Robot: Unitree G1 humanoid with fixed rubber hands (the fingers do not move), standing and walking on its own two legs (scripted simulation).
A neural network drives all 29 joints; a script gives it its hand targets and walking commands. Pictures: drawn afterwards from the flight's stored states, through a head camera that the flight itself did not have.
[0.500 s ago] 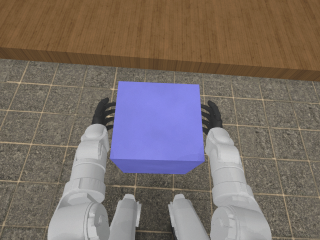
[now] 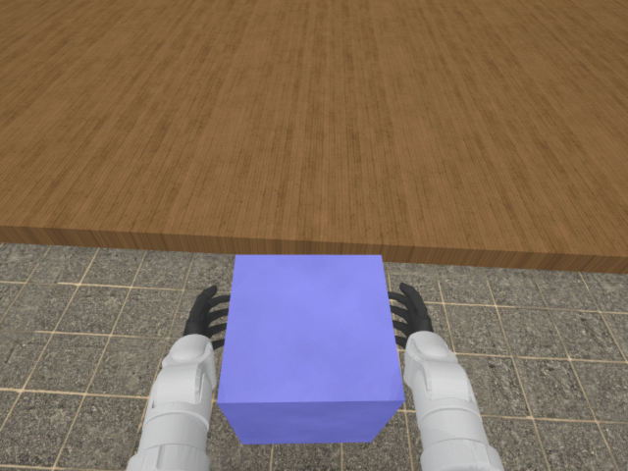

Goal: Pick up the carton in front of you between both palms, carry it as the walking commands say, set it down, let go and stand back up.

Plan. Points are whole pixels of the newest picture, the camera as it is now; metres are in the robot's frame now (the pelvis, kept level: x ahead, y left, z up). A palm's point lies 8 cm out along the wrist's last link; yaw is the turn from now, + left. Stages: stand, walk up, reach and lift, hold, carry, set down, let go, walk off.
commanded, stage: reach and lift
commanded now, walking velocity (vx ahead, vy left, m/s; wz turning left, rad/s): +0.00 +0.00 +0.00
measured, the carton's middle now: (308, 355) +0.32 +0.00 -0.08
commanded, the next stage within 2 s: hold in 1.14 s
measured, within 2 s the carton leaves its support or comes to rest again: neither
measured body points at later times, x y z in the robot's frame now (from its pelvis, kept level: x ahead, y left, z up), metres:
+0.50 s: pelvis -0.01 +0.00 +0.02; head -0.04 +0.00 +0.47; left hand +0.30 +0.15 +0.03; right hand +0.30 -0.15 +0.04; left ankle +0.02 +0.13 -0.72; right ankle +0.01 -0.13 -0.72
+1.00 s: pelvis +0.01 +0.00 +0.02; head -0.03 +0.00 +0.47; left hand +0.30 +0.15 +0.04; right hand +0.31 -0.15 +0.05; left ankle +0.02 +0.13 -0.72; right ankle +0.01 -0.13 -0.72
